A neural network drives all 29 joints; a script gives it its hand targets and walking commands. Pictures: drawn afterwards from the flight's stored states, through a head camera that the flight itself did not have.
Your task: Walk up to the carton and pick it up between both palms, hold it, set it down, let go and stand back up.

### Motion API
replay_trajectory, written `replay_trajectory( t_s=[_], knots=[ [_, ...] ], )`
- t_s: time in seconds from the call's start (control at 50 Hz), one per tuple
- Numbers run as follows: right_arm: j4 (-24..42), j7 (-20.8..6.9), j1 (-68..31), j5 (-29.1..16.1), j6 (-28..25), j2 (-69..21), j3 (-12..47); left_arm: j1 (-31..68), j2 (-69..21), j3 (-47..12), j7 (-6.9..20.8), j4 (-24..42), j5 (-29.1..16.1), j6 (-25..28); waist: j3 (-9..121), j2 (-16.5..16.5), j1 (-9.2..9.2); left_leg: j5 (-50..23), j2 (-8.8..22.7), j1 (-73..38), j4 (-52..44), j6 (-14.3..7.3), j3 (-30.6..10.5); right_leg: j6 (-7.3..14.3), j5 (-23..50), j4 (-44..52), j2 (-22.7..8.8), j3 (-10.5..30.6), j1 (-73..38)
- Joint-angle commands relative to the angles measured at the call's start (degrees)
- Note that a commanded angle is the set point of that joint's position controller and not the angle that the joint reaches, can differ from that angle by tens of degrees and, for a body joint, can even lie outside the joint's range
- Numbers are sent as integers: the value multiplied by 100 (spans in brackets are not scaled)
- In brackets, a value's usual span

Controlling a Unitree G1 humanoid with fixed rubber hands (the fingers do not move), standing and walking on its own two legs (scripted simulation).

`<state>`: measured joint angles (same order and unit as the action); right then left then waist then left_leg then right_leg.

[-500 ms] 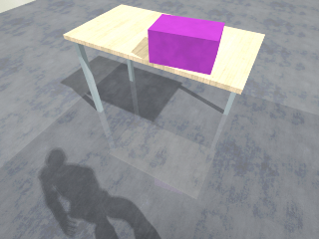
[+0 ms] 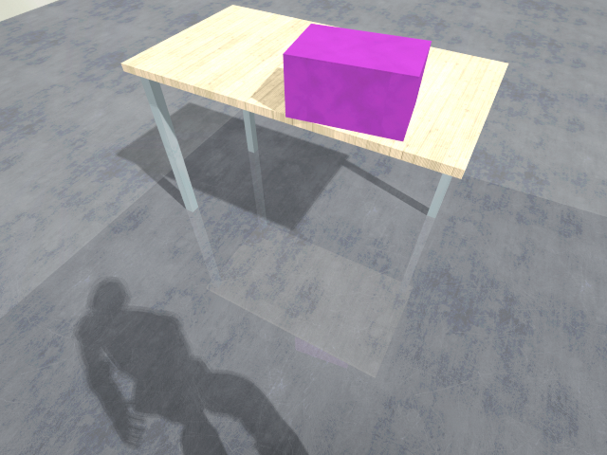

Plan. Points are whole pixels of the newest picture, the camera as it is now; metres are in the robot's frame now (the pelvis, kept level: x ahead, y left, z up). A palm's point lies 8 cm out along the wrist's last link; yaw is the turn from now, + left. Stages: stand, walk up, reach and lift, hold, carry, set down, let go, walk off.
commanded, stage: stand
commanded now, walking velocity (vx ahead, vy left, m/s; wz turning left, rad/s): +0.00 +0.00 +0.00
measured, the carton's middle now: (355, 80) +0.96 -0.12 +0.01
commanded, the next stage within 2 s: walk up in 1.70 s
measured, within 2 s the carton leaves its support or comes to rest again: neither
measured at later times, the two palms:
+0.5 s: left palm out of the picture -0.02 +0.20 -0.15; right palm out of the picture -0.02 -0.21 -0.15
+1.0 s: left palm out of the picture -0.04 +0.20 -0.15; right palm out of the picture -0.04 -0.20 -0.15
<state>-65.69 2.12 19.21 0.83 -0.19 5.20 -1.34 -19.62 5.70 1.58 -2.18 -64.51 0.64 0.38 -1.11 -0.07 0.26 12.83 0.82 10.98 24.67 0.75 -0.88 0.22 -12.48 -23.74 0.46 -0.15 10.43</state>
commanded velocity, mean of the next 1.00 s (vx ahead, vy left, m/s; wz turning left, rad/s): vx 0.00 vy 0.00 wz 0.00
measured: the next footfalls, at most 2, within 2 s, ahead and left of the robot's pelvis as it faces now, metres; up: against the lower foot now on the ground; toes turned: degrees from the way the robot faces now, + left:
none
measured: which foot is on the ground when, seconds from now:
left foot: down 0.00-1.00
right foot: down 0.00-1.00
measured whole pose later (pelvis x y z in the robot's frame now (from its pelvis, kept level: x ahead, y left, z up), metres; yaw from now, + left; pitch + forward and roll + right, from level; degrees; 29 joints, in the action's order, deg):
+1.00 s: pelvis +0.00 +0.00 +0.00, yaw +0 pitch -2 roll +0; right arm -65.7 2.3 19.5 0.7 -0.2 5.9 -1.2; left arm -19.8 5.6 1.2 -2.1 -65.0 0.6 0.4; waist -1.8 0.0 -0.1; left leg 12.8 1.1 10.1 24.3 1.1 -0.7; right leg 0.4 -12.6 -23.7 0.5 -0.1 9.7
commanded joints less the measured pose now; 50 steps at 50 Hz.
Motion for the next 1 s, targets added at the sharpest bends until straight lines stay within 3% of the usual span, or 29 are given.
replay_trajectory(
  t_s=[0.0,0.04,0.08,0.1,0.16,0.2,0.26,0.28,0.38,0.4,0.44,0.46,0.5,0.52,0.54,0.56,0.58,0.6,0.62,0.64,0.68,0.72,0.76,0.78,0.8,0.82,0.84,0.88,0.98],
  knots=[
    [40,14,465,2,-57,464,-80,-485,399,67,23,99,26,32,-438,148,-65,-308,336,165,-519,-156,-316,87,126,424,-431,368,228],
    [44,4,524,-22,-71,496,-61,-323,410,67,18,129,4,58,-352,48,17,-487,335,191,-458,-163,-292,122,372,389,-453,336,17],
    [31,15,314,1,-72,456,-62,-585,180,14,6,21,4,87,-551,70,-129,-548,350,203,-466,-166,-279,122,446,437,-498,378,109],
    [3,-5,456,8,-89,413,-55,-530,255,20,24,49,0,65,-341,131,-31,-500,373,82,-471,-145,-288,97,427,354,-459,330,30],
    [29,-1,442,-27,-102,276,-12,-439,319,41,13,55,-23,57,-124,68,6,-418,392,-9,-431,-191,-326,129,400,401,-405,318,22],
    [71,30,494,-21,-89,500,-92,-506,268,18,4,0,-6,61,-308,-127,26,-557,410,-75,-403,-181,-314,117,431,444,-474,354,109],
    [0,19,467,-15,-61,441,-52,-450,372,58,-11,11,10,66,-435,179,-24,-460,383,263,-491,-200,-314,119,521,361,-474,366,-104],
    [43,17,343,-15,-56,560,-83,-342,243,5,-30,6,24,80,-460,-92,-28,-536,345,167,-494,-157,-277,156,441,347,-476,370,97],
    [70,50,283,-3,-95,555,-77,-378,300,35,-9,-13,-49,48,-400,131,-68,-563,394,-104,-467,-179,-300,114,445,433,-444,373,143],
    [65,17,375,-14,-102,536,-88,-305,469,72,-28,-36,5,55,-279,-152,43,-703,402,-83,-492,-178,-290,142,555,411,-474,362,-60],
    [-12,4,399,-38,-89,414,-45,-459,449,95,2,-47,17,33,-420,118,-76,-475,326,-28,-499,-119,-220,126,325,420,-438,358,41],
    [37,15,287,-23,-50,402,-63,-552,367,75,-8,-85,39,33,-735,53,-106,-566,343,-71,-456,-76,-204,93,140,563,-480,364,290],
    [87,10,405,-21,-32,530,-76,-469,474,64,-24,-78,-4,37,-525,141,-12,-431,322,23,-482,-107,-172,126,154,560,-497,430,103],
    [85,37,296,-5,-46,547,-107,-287,261,5,-27,-54,-19,57,-687,-41,-23,-394,338,180,-521,-139,-278,102,227,488,-465,372,163],
    [23,5,445,11,-51,327,-28,-221,208,-4,-23,-14,-15,2,-766,90,54,-173,372,228,-570,-158,-289,125,150,458,-450,373,308],
    [92,19,249,27,-34,541,-95,-287,501,83,-1,23,-15,15,-501,12,-96,-221,357,126,-572,-156,-286,120,13,507,-427,347,179],
    [65,26,329,3,-29,579,-107,-258,486,68,-9,24,25,16,-577,223,-11,-229,357,119,-531,-145,-222,128,46,514,-498,368,287],
    [71,21,477,-34,-46,451,-90,-404,421,59,-38,-24,29,38,-342,-168,18,-432,360,-34,-454,-132,-226,111,146,537,-468,340,90],
    [11,35,413,-30,-49,475,-87,-411,523,52,-46,-59,36,59,-434,-97,-20,-570,383,-16,-475,-155,-281,132,394,511,-469,394,125],
    [-45,62,511,-39,-47,329,-37,-551,407,58,-27,-49,26,57,-457,-225,-75,-446,341,54,-431,-127,-182,100,146,521,-448,370,0],
    [32,45,416,21,-36,552,-108,-287,324,39,1,-24,3,39,-481,19,-1,-452,326,31,-483,-117,-230,137,37,549,-481,472,106],
    [146,6,201,-46,-19,446,-50,-467,300,16,9,-44,-40,81,-497,-23,-59,-459,328,120,-468,-127,-244,121,130,581,-447,369,117],
    [106,6,190,-25,-38,454,-62,-490,314,-2,-24,-35,-17,77,-430,110,-30,-500,357,-68,-462,-132,-243,162,261,597,-469,427,180],
    [29,16,433,-48,-38,448,-69,-302,541,73,3,31,15,73,-506,-8,45,-561,342,-60,-436,-106,-223,121,255,593,-480,375,159],
    [23,-9,552,-21,-61,499,-61,-291,505,65,-9,52,-14,56,-383,146,73,-363,355,111,-474,-115,-238,88,185,576,-464,374,11],
    [-23,29,449,8,-37,462,-85,-430,566,71,14,27,-15,68,-454,66,-26,-316,307,-17,-459,-96,-157,108,-129,676,-495,525,121],
    [0,31,502,-3,-16,480,-96,-478,320,6,3,-13,-8,69,-520,175,9,-253,308,-2,-445,-100,-148,119,-144,650,-504,490,219],
    [23,16,564,-15,0,374,-37,-429,471,55,-28,36,-1,17,-634,-118,15,-187,305,313,-512,-72,-210,81,-148,602,-427,395,28],
    [16,30,546,-21,-39,323,9,-499,419,14,-12,5,3,39,-612,103,-51,-156,350,220,-556,-141,-284,167,45,512,-475,453,224]
  ],
)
